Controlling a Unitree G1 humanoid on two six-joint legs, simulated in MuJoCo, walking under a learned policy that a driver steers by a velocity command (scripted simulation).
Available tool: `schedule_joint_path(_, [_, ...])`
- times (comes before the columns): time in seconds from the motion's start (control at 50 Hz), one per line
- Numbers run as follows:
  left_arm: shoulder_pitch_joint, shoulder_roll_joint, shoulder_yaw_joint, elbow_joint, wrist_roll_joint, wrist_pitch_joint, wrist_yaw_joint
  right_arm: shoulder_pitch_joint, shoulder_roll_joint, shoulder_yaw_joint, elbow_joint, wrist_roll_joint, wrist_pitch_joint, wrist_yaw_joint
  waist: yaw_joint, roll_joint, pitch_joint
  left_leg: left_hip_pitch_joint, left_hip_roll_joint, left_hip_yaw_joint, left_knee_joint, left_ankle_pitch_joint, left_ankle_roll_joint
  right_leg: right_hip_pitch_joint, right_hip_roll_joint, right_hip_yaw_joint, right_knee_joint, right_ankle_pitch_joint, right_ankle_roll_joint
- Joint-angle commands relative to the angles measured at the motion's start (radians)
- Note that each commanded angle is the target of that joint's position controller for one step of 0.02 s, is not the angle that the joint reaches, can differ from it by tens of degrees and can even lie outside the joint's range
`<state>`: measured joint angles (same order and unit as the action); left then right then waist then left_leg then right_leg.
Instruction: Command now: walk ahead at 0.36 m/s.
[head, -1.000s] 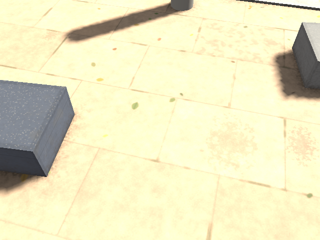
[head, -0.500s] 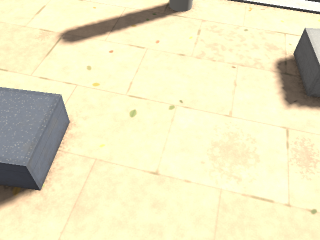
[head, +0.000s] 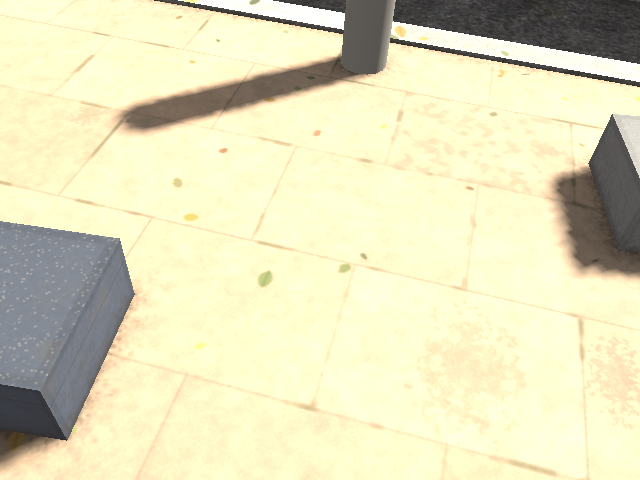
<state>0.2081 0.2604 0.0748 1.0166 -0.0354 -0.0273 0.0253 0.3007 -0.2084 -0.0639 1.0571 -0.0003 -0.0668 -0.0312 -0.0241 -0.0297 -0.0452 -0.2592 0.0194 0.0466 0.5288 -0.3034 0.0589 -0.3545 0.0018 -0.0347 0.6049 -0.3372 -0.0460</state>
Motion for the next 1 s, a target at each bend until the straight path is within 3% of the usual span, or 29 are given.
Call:
schedule_joint_path(0.02, [-0.206,0.057,-0.001,-0.149,-0.01,-0.051,-0.008,0.189,-0.203,-0.037,0.01,-0.018,-0.029,0.0,-0.057,0.257,0.196,0.196,0.401,-0.693,-0.471,-0.58,0.205,-0.573,-0.047,0.096,0.366,-0.081,-0.036])
schedule_joint_path(0.04, [-0.156,0.087,0.007,-0.131,-0.006,-0.057,-0.014,0.115,-0.162,-0.026,-0.014,-0.011,-0.043,0.002,-0.01,0.203,0.194,0.211,0.359,-0.602,-0.451,-0.467,0.169,-0.592,-0.068,0.115,0.394,0.018,-0.037])
schedule_joint_path(0.06, [-0.121,0.095,0.013,-0.105,0.009,-0.059,-0.016,0.086,-0.14,-0.02,-0.029,0.001,-0.049,0.011,0.007,0.164,0.159,0.224,0.308,-0.497,-0.443,-0.349,0.13,-0.562,-0.082,0.104,0.39,0.071,-0.033])
schedule_joint_path(0.1, [-0.131,0.084,0.018,-0.093,0.023,-0.062,-0.015,0.103,-0.118,-0.015,-0.034,0.007,-0.051,0.017,0.001,0.123,0.131,0.23,0.258,-0.357,-0.446,-0.14,0.098,-0.511,-0.097,0.082,0.352,0.179,-0.012])
schedule_joint_path(0.14, [-0.151,0.048,0.014,-0.094,0.022,-0.058,-0.02,0.167,-0.098,-0.008,-0.018,0.002,-0.048,0.015,-0.012,0.13,0.117,0.238,0.224,-0.263,-0.442,0.004,0.099,-0.487,-0.096,0.055,0.321,0.257,0.008])
schedule_joint_path(0.26, [-0.292,0.002,-0.01,-0.153,0.005,-0.046,-0.045,0.222,-0.132,-0.013,-0.015,-0.008,-0.039,0.001,-0.059,0.141,0.155,0.254,0.218,-0.075,-0.451,0.175,0.084,-0.436,-0.082,0.018,0.127,0.387,0.027])
schedule_joint_path(0.36, [-0.379,0.002,-0.024,-0.211,-0.001,-0.048,-0.08,0.242,-0.14,-0.022,-0.008,0.003,-0.03,0.002,-0.075,0.137,0.211,0.339,0.266,0.02,-0.411,0.261,0.074,-0.402,-0.066,-0.019,0.015,0.32,-0.029])
schedule_joint_path(0.38, [-0.381,0.007,-0.024,-0.221,0.0,-0.049,-0.087,0.232,-0.148,-0.026,-0.012,0.006,-0.026,0.003,-0.064,0.142,0.211,0.355,0.274,0.038,-0.385,0.34,0.067,-0.372,-0.057,-0.035,-0.003,0.284,-0.047])
schedule_joint_path(0.4, [-0.364,0.02,-0.019,-0.226,0.007,-0.052,-0.093,0.213,-0.156,-0.027,-0.015,0.007,-0.021,0.003,-0.038,0.151,0.198,0.352,0.269,0.059,-0.313,0.577,0.057,-0.295,-0.027,-0.06,-0.024,0.239,-0.067])
schedule_joint_path(0.42, [-0.298,0.045,-0.005,-0.217,0.014,-0.055,-0.094,0.204,-0.174,-0.031,-0.017,0.007,-0.014,0.0,0.006,0.18,0.143,0.351,0.267,0.068,-0.203,0.869,0.046,-0.171,0.022,-0.094,-0.025,0.213,-0.083])
schedule_joint_path(0.44, [-0.13,0.087,0.021,-0.17,0.014,-0.058,-0.093,0.184,-0.182,-0.03,-0.023,0.007,-0.005,-0.003,0.096,0.182,0.047,0.328,0.238,0.093,-0.013,1.052,0.02,0.032,0.073,-0.115,-0.067,0.27,-0.106])
schedule_joint_path(0.46, [0.014,0.143,0.045,-0.129,0.013,-0.057,-0.081,0.176,-0.188,-0.027,-0.038,0.006,-0.009,-0.003,0.161,0.163,-0.049,0.183,0.197,0.106,0.191,0.985,-0.021,0.295,0.049,-0.057,-0.084,0.419,-0.135])
schedule_joint_path(0.48, [0.161,0.247,0.064,-0.096,0.036,-0.048,-0.058,0.197,-0.125,-0.005,-0.081,-0.031,-0.025,0.004,0.152,-0.077,-0.22,-0.146,0.093,0.108,0.575,0.298,-0.073,0.681,-0.217,0.264,0.012,0.807,-0.219])
schedule_joint_path(0.5, [0.177,0.253,0.047,-0.093,0.046,-0.042,-0.06,0.323,-0.044,0.026,-0.057,0.008,-0.052,0.023,0.097,-0.227,-0.47,-0.329,-0.062,-0.06,0.891,-0.372,-0.103,0.87,-0.467,0.713,-0.158,0.867,-0.417])
schedule_joint_path(0.52, [0.147,0.192,0.033,-0.105,0.045,-0.034,-0.059,0.217,-0.128,-0.003,-0.056,0.04,-0.066,0.028,0.128,-0.083,-0.418,-0.331,-0.001,-0.173,0.956,-0.315,-0.091,0.736,-0.401,0.584,-0.19,0.864,-0.354])
schedule_joint_path(0.54, [0.039,0.14,0.017,-0.122,0.034,-0.036,-0.057,0.111,-0.13,-0.004,-0.091,0.052,-0.065,0.023,0.106,-0.063,-0.252,-0.387,0.044,-0.126,0.919,-0.258,-0.081,0.579,-0.356,0.403,-0.188,0.892,-0.309])
schedule_joint_path(0.56, [-0.044,0.102,0.004,-0.138,0.026,-0.046,-0.059,0.064,-0.127,-0.007,-0.092,0.036,-0.056,0.009,0.071,0.035,-0.141,-0.359,0.085,-0.106,0.841,-0.194,-0.083,0.395,-0.306,0.299,-0.226,0.883,-0.265])
schedule_joint_path(0.58, [-0.091,0.076,-0.004,-0.141,0.029,-0.053,-0.059,0.057,-0.13,-0.02,-0.093,0.021,-0.04,-0.007,0.036,0.042,-0.09,-0.3,0.107,-0.102,0.777,-0.155,-0.081,0.262,-0.269,0.234,-0.263,0.843,-0.243])
schedule_joint_path(0.64, [-0.119,0.07,-0.01,-0.119,0.059,-0.066,-0.06,0.117,-0.07,-0.021,-0.089,0.011,0.005,-0.027,-0.029,-0.009,-0.048,-0.148,0.109,-0.098,0.656,-0.085,-0.081,0.056,-0.223,0.134,-0.331,0.862,-0.243])
schedule_joint_path(0.68, [-0.125,0.071,-0.015,-0.107,0.066,-0.067,-0.047,0.092,-0.069,-0.024,-0.104,0.003,0.016,-0.031,-0.043,-0.032,-0.047,-0.153,0.106,-0.098,0.531,-0.019,-0.089,0.046,-0.207,0.095,-0.337,0.891,-0.241])
schedule_joint_path(0.76, [-0.119,0.092,-0.015,-0.093,0.06,-0.043,-0.022,-0.03,-0.076,-0.017,-0.136,0.002,0.031,-0.024,-0.015,-0.053,-0.056,-0.104,0.095,-0.082,0.264,0.118,-0.099,0.071,-0.178,0.062,-0.344,0.728,-0.197])
schedule_joint_path(0.84, [-0.093,0.082,-0.023,-0.069,0.052,-0.023,-0.017,-0.092,-0.099,-0.021,-0.145,0.004,0.047,-0.017,0.0,-0.048,-0.017,-0.04,0.071,-0.076,0.09,0.118,-0.091,0.084,-0.189,0.117,-0.334,0.419,-0.175])
schedule_joint_path(0.88, [-0.067,0.052,-0.035,-0.055,0.035,-0.018,-0.017,-0.079,-0.108,-0.022,-0.135,-0.016,0.043,-0.013,-0.02,-0.006,0.004,0.07,0.069,-0.077,-0.098,0.267,-0.065,0.06,-0.138,0.118,-0.28,0.241,-0.106])
schedule_joint_path(0.9, [-0.028,0.033,-0.042,-0.05,0.045,-0.02,-0.017,-0.071,-0.146,-0.027,-0.135,-0.021,0.04,-0.015,0.003,0.043,-0.001,0.129,0.125,-0.134,-0.11,0.427,-0.048,0.038,-0.094,0.103,-0.233,0.148,-0.06])
schedule_joint_path(0.92, [0.055,0.038,-0.034,-0.039,0.054,-0.024,-0.02,-0.095,-0.206,-0.037,-0.139,-0.012,0.04,-0.018,0.081,0.156,0.003,0.16,0.166,-0.166,-0.071,0.509,-0.004,-0.009,-0.017,0.057,-0.209,0.048,-0.028])
schedule_joint_path(0.94, [0.056,0.021,-0.038,-0.035,0.052,-0.018,-0.015,-0.112,-0.16,-0.032,-0.117,-0.005,0.043,-0.011,0.081,0.219,-0.005,0.082,0.149,-0.165,-0.092,0.311,0.016,0.056,0.003,0.02,-0.216,0.04,-0.011])
schedule_joint_path(0.96, [0.002,0.047,-0.034,-0.038,0.047,-0.009,-0.012,-0.126,-0.116,-0.026,-0.117,-0.003,0.042,-0.004,0.054,0.176,0.026,0.028,0.113,-0.147,-0.109,0.214,-0.005,0.089,0.0,0.016,-0.206,0.064,-0.006])
schedule_joint_path(1.0, [-0.031,0.055,-0.031,-0.036,0.038,0.006,-0.005,-0.137,-0.109,-0.022,-0.113,-0.011,0.035,-0.003,0.037,0.12,0.032,0.038,0.079,-0.112,-0.095,0.258,-0.037,0.086,-0.015,0.029,-0.196,0.123,-0.015])
